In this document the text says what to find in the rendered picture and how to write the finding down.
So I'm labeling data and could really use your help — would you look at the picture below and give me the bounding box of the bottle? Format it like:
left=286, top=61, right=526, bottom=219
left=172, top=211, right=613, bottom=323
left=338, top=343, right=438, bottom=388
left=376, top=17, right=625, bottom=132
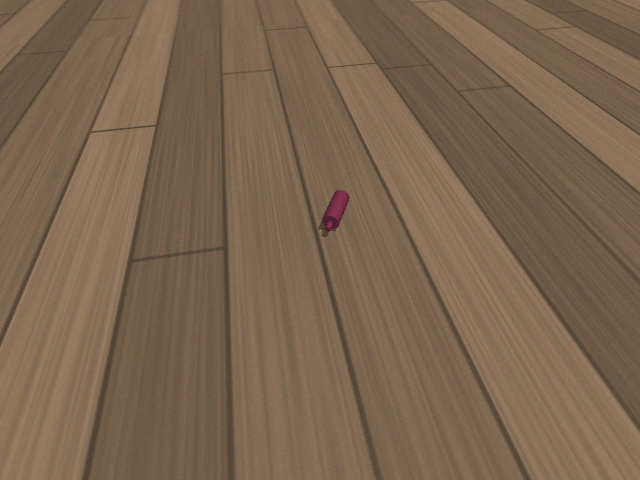
left=322, top=190, right=349, bottom=232

